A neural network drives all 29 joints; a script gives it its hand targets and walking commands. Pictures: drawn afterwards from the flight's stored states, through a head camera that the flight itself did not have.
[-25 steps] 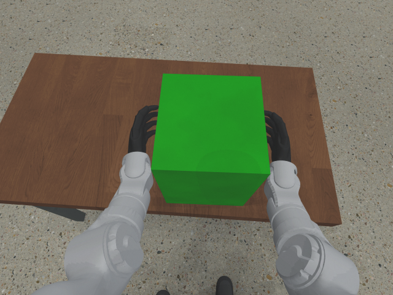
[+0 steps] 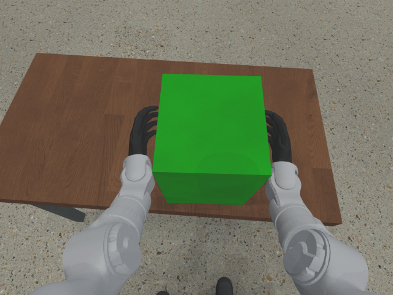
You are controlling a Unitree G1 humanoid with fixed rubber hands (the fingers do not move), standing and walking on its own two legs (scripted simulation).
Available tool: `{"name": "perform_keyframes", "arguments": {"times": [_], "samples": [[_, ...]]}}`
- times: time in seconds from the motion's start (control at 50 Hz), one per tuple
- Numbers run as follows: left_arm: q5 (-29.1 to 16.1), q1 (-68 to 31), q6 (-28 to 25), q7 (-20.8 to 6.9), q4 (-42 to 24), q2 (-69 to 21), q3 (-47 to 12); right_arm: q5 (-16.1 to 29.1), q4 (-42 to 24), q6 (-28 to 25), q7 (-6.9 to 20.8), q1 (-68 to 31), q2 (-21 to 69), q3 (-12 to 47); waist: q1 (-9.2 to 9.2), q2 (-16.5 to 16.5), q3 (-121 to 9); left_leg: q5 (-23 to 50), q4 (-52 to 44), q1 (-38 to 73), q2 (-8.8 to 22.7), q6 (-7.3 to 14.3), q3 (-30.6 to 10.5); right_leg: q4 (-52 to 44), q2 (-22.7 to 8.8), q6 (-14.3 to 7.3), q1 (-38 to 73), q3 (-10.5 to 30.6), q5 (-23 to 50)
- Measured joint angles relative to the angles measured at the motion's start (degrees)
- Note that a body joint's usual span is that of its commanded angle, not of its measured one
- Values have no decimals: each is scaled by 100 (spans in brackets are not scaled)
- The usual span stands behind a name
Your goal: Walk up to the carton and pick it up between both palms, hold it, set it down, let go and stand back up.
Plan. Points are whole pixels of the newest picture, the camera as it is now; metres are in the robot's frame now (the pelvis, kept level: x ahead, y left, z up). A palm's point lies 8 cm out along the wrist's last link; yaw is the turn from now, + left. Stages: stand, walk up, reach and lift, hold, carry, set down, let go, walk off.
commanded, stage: reach and lift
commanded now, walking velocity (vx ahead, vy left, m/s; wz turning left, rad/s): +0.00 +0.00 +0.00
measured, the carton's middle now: (208, 147) +0.45 -0.02 -0.07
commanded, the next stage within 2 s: none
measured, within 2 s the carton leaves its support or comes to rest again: leaves its support in 0.76 s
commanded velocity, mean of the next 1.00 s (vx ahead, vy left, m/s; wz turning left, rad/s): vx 0.00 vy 0.00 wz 0.00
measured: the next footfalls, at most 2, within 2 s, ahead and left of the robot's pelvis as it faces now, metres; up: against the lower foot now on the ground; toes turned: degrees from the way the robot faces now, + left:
none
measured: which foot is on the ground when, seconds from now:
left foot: down 0.00-1.00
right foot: down 0.00-1.00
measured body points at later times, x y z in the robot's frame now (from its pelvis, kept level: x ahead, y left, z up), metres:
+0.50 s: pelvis -0.01 +0.00 +0.00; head +0.13 +0.00 +0.43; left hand +0.43 +0.14 -0.02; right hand +0.42 -0.16 -0.01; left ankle -0.03 +0.14 -0.73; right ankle +0.02 -0.11 -0.73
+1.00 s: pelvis -0.04 +0.02 -0.01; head +0.01 +0.01 +0.44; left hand +0.39 +0.15 +0.05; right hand +0.39 -0.14 +0.05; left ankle -0.03 +0.14 -0.73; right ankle +0.02 -0.11 -0.73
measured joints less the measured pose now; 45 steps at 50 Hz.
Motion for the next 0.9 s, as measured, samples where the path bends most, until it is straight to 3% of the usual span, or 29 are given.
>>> {"name": "perform_keyframes", "arguments": {"times": [0.36,0.62,0.9], "samples": [[-808,-12,-188,32,429,209,-607,533,420,-9,-192,-104,-144,718,3,63,-153,-49,224,-223,35,-28,-71,164,26,-33,-175,-65,-34],[-1603,285,-462,101,961,320,-1384,1133,394,130,-322,284,-123,1683,-34,309,-264,-142,456,-164,13,36,-84,183,2,48,-9,-67,-12],[-2583,318,143,278,961,425,-2495,1805,43,1096,-331,331,-165,2512,-102,356,-627,-265,938,-176,-85,106,-128,642,-109,97,15,-84,-141]]}}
